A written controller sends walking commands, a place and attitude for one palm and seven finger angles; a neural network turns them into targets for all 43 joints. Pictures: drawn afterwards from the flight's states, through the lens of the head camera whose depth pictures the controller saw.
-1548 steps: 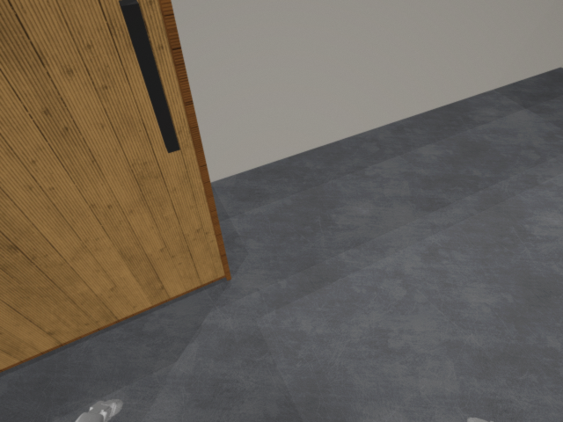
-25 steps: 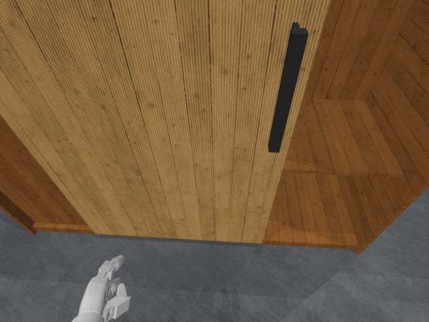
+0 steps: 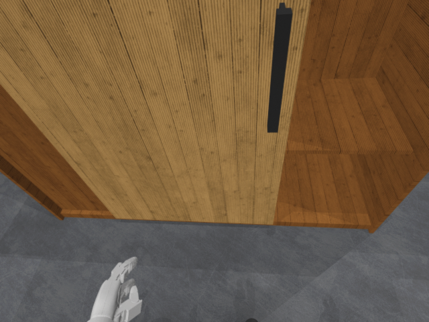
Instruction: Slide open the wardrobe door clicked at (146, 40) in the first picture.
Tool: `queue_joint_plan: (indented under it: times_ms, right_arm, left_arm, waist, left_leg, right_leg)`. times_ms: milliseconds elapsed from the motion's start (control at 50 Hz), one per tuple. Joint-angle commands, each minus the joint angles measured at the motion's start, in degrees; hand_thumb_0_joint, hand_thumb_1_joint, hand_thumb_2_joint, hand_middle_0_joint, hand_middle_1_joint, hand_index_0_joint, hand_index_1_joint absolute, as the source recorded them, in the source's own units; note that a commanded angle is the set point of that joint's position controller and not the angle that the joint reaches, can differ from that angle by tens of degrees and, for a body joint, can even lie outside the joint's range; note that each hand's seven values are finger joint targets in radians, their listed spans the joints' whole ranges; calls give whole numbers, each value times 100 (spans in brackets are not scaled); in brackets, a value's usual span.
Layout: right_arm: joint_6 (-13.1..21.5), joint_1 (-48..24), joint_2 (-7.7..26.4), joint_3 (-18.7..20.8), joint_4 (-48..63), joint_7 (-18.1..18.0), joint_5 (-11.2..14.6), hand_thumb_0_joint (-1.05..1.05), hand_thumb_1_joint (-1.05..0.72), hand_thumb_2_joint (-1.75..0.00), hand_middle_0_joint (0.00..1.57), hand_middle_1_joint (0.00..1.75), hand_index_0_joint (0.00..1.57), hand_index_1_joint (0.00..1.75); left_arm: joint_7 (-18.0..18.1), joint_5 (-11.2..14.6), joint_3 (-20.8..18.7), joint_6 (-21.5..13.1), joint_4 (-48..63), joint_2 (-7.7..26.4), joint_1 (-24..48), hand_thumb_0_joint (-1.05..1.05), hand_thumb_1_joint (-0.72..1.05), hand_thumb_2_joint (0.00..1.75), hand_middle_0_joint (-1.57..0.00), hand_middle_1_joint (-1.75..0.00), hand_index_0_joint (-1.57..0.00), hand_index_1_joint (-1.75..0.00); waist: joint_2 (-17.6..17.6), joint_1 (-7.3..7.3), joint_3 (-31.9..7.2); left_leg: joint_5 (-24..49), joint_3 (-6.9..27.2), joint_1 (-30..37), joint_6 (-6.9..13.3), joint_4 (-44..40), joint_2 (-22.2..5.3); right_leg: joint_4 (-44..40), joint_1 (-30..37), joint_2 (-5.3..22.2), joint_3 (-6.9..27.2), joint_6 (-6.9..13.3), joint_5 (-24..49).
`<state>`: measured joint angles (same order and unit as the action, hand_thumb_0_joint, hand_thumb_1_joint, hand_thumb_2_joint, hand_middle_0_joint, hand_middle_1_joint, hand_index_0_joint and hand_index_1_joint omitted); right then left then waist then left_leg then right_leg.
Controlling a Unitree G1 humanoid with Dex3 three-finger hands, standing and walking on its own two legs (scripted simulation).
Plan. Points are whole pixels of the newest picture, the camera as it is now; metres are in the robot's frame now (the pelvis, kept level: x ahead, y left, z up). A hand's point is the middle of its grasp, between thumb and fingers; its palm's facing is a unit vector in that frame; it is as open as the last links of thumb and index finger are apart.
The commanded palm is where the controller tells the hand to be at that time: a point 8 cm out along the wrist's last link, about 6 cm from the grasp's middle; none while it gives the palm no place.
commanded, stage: step back with the hand held close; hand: right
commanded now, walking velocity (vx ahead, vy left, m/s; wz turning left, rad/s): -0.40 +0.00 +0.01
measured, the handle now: (276, 76) +0.61 -0.14 +0.12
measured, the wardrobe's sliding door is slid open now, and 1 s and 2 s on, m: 0.45 0.45 0.45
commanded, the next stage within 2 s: stop stepping back and stand still in 0.08 s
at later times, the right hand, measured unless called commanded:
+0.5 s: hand out of the picture +0.17 -0.30 +0.14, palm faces +0.48 +0.85 -0.23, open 7.4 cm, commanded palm +0.10 -0.32 +0.17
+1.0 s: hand out of the picture +0.17 -0.33 +0.14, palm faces +0.39 +0.87 -0.30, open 7.5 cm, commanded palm +0.08 -0.38 +0.17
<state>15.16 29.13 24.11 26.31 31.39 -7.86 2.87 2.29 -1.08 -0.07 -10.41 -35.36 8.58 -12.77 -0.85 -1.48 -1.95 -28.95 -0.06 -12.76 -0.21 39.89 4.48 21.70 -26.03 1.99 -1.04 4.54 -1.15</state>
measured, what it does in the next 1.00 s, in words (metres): steps to the right: left foot, then left foot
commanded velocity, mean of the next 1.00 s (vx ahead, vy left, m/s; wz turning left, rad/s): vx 0.01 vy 0.07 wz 0.00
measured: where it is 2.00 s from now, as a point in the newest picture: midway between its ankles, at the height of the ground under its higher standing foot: outside the picture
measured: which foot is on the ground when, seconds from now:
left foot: up 0.00-0.10, down 0.12-0.46, up 0.48-0.62, down 0.64-0.84, up 0.86-1.00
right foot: down 0.00-0.62, up 0.64-0.82, down 0.84-1.00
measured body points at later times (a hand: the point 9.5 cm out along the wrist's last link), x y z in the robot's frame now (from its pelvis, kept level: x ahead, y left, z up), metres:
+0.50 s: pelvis -0.05 -0.02 -0.03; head -0.10 -0.07 +0.41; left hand +0.05 +0.26 -0.10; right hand +0.14 -0.34 +0.15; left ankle -0.16 +0.13 -0.74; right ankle +0.10 -0.06 -0.74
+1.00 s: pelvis -0.06 -0.08 -0.01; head -0.05 -0.11 +0.44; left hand +0.08 +0.14 -0.08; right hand +0.14 -0.37 +0.16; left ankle -0.07 +0.03 -0.72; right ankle -0.06 -0.18 -0.74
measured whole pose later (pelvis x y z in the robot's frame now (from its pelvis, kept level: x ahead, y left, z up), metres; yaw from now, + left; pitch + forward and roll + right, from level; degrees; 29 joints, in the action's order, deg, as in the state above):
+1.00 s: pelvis -0.06 -0.08 -0.01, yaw +2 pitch -1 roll +1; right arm 7.0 23.4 20.0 20.6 26.6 -8.3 2.6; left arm 2.6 -1.1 2.0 -11.0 -37.2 7.8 -13.8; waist -3.9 0.4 1.5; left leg -21.4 -0.9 -19.3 -0.5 42.7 1.4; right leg 28.9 -13.4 -0.4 -0.6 1.7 -14.8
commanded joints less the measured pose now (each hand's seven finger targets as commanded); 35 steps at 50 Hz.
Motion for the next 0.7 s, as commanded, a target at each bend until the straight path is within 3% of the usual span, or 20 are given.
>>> queue_joint_plan:
  times_ms: [0, 40, 120, 180, 260, 320, 380, 420, 440, 460, 480, 500, 520, 560, 580, 600, 620, 640, 660, 680]
  right_arm:
    - [350, -410, 924, 249, 1382, -45, 89, 0, -90, -90, 20, 30, 20, 30]
    - [384, -409, 1142, 384, 1426, -1, 125, 0, -90, -90, 20, 30, 20, 30]
    - [541, -72, 1714, 977, 1359, -1, 243, 0, -90, -90, 20, 30, 20, 30]
    - [402, 147, 1314, 694, 1050, 64, 273, 0, -90, -90, 20, 30, 20, 30]
    - [-2, 372, 1303, 713, 343, 14, 249, 0, -90, -90, 20, 30, 20, 30]
    - [-93, -557, 1270, 499, 126, -25, 114, 0, -90, -90, 20, 30, 20, 30]
    - [-78, -1506, 1044, 60, -50, 13, -17, 0, -90, -90, 20, 30, 20, 30]
    - [56, -2085, 1101, -42, 528, 36, -30, 0, -90, -90, 20, 30, 20, 30]
    - [153, -2152, 1083, 41, 757, -10, -66, 0, -90, -90, 20, 30, 20, 30]
    - [207, -2177, 1203, 182, 971, -34, -107, 0, -90, -90, 20, 30, 20, 30]
    - [180, -2028, 1259, 253, 1210, -33, -74, 0, -90, -90, 20, 30, 20, 30]
    - [163, -1683, 1304, 342, 1533, -23, -33, 0, -90, -90, 20, 30, 20, 30]
    - [192, -1221, 1511, 590, 1827, -22, 6, 0, -90, -90, 20, 30, 20, 30]
    - [148, 309, 1301, 665, 1729, 40, 27, 0, -90, -90, 20, 30, 20, 30]
    - [89, 871, 1286, 778, 1654, 47, 29, 0, -90, -90, 20, 30, 20, 30]
    - [-12, 1014, 1188, 804, 1606, 54, 71, 0, -90, -90, 20, 30, 20, 30]
    - [-75, 999, 1021, 926, 1342, -1, 172, 0, -90, -90, 20, 30, 20, 30]
    - [-100, 486, 1109, 899, 1423, 32, 207, 0, -90, -90, 20, 30, 20, 30]
    - [-141, 121, 1089, 926, 810, 17, 180, 0, -90, -90, 20, 30, 20, 30]
    - [-200, -127, 925, 683, 192, -8, 117, 0, -90, -90, 20, 30, 20, 30]
  left_arm:
    - [129, -80, -368, -251, 556, 1072, 324, 0, 90, 90, -20, -30, -20, -30]
    - [125, -102, -346, -107, 546, 1022, 331, 0, 90, 90, -20, -30, -20, -30]
    - [195, -121, -257, 114, 678, 889, 592, 0, 90, 90, -20, -30, -20, -30]
    - [246, 82, -348, 126, 764, 1008, 600, 0, 90, 90, -20, -30, -20, -30]
    - [344, 47, -273, 273, 780, 1028, 697, 0, 90, 90, -20, -30, -20, -30]
    - [421, 43, -274, 246, 621, 1133, 660, 0, 90, 90, -20, -30, -20, -30]
    - [474, 102, -191, 89, 526, 1180, 561, 0, 90, 90, -20, -30, -20, -30]
    - [497, 86, -184, -114, 610, 1317, 739, 0, 90, 90, -20, -30, -20, -30]
    - [462, 53, -201, -221, 644, 1421, 653, 0, 90, 90, -20, -30, -20, -30]
    - [415, 5, -218, -284, 664, 1425, 571, 0, 90, 90, -20, -30, -20, -30]
    - [341, -39, -228, -341, 668, 1318, 397, 0, 90, 90, -20, -30, -20, -30]
    - [252, -60, -287, -395, 730, 1248, 319, 0, 90, 90, -20, -30, -20, -30]
    - [185, -68, -363, -440, 782, 1205, 296, 0, 90, 90, -20, -30, -20, -30]
    - [68, -24, -334, -397, 976, 978, 225, 0, 90, 90, -20, -30, -20, -30]
    - [39, 83, -357, -286, 993, 911, 163, 0, 90, 90, -20, -30, -20, -30]
    - [42, 117, -437, -110, 964, 930, 295, 0, 90, 90, -20, -30, -20, -30]
    - [50, 75, -431, 56, 819, 953, 193, 0, 90, 90, -20, -30, -20, -30]
    - [38, -18, -340, 208, 690, 926, 183, 0, 90, 90, -20, -30, -20, -30]
    - [71, 17, -258, 175, 691, 833, 312, 0, 90, 90, -20, -30, -20, -30]
    - [120, 1, -213, 176, 628, 838, 285, 0, 90, 90, -20, -30, -20, -30]
  waist:
    - [1510, 53, -1358]
    - [1370, 26, -1636]
    - [234, 46, -1671]
    - [-322, 208, -1175]
    - [-181, 249, -84]
    - [-305, 330, 767]
    - [-12, 387, 1283]
    - [1454, 324, 1196]
    - [2400, 205, 951]
    - [2635, 88, 668]
    - [2411, -15, 278]
    - [2306, -129, -178]
    - [2090, -193, -689]
    - [1220, -216, -1190]
    - [195, -142, -1339]
    - [-986, -95, -910]
    - [-1060, -69, -726]
    - [-636, 131, -590]
    - [-707, 192, -256]
    - [-759, 330, 127]
  left_leg:
    - [532, -197, -94, 176, -1936, 19]
    - [1207, -170, 43, 211, -2486, -49]
    - [2235, 502, -902, 489, -2526, -1233]
    - [1515, 47, -1703, 391, -2499, -1038]
    - [-682, 397, -2330, 668, -2970, -1232]
    - [-1119, 609, -2785, 823, -3040, -1501]
    - [-550, 69, -2476, 504, -2358, -939]
    - [-606, -163, -1607, 204, -1261, -164]
    - [-587, -212, -549, 216, -220, 334]
    - [-532, -241, 117, 259, 368, 525]
    - [-474, -257, 319, 301, 567, 533]
    - [-431, -340, 607, 332, 423, 545]
    - [-355, -435, 997, 344, 36, 564]
    - [82, -328, 1635, 443, -1303, 229]
    - [201, 321, 1061, 541, -2078, -535]
    - [-276, 1833, -399, 881, -2954, -1729]
    - [-369, 2303, -760, 1257, -3214, -2302]
    - [-351, 1778, -858, 1409, -2918, -2369]
    - [-1084, 1837, -1109, 1378, -2982, -2296]
    - [-1377, 1464, -1374, 1094, -2972, -1995]
  right_leg:
    - [-1003, 2388, 1046, 1164, -542, -217]
    - [-447, 2901, 835, 713, -740, 1219]
    - [796, 2974, 382, 215, -611, -101]
    - [1180, 3187, 50, -66, -634, -615]
    - [1754, 2308, -120, 83, -632, -1419]
    - [2404, 1793, -109, 353, -578, -1516]
    - [1334, 1563, 57, 620, -452, -1661]
    - [-852, 1046, 483, 1839, -512, -3307]
    - [-2079, 313, 777, 2563, -789, -4772]
    - [-2549, -34, 939, 2715, -1133, -5288]
    - [-2670, 130, 924, 2614, -1575, -5016]
    - [-2573, 369, 793, 2151, -1780, -4392]
    - [-2309, 571, 653, 1644, -1661, -3739]
    - [-988, 584, 221, 541, -1009, -2573]
    - [774, 902, -327, -215, -781, -2075]
    - [2779, 813, -619, -104, -701, -1892]
    - [3858, 92, -623, 153, -700, -2058]
    - [4522, -386, -453, 296, -760, -1830]
    - [4349, -455, -126, 526, -706, -1870]
    - [3726, -211, 45, 450, -615, -1866]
